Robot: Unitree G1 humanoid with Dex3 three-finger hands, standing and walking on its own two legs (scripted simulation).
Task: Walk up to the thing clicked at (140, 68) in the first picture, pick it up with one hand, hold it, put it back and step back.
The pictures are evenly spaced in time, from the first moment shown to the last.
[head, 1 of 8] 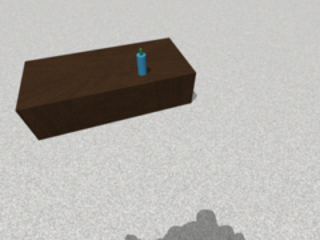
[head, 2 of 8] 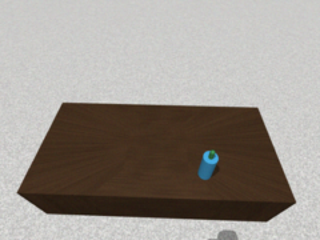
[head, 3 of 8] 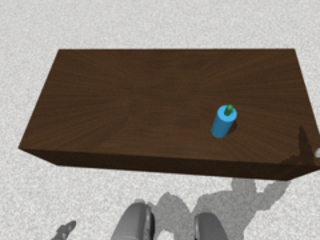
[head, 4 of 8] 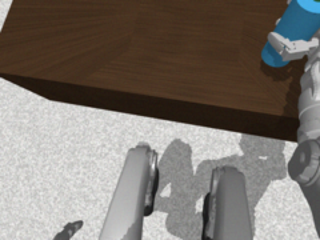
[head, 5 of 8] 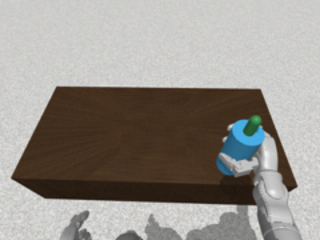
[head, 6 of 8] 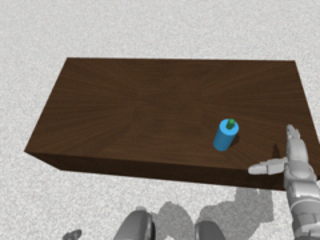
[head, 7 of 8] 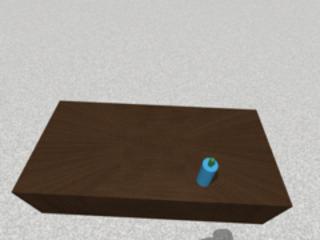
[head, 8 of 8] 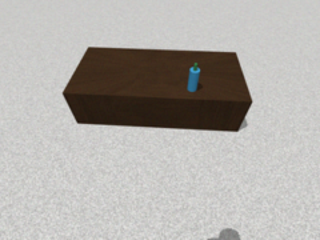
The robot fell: no
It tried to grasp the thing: yes
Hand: right
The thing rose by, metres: 0.37
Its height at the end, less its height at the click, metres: +0.00
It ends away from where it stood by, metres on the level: 0.02
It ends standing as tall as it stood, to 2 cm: yes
